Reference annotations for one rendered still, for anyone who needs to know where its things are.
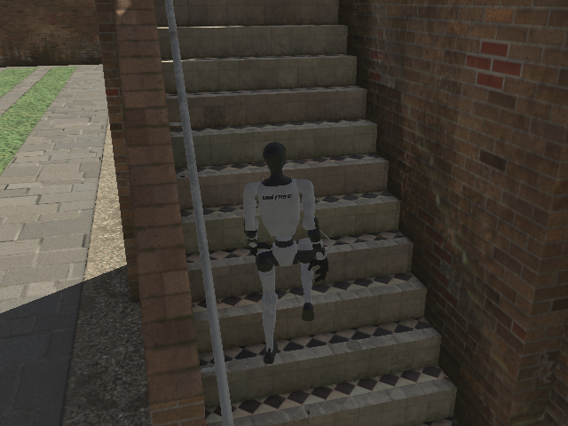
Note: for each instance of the stairs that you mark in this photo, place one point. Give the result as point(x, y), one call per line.
point(263, 71)

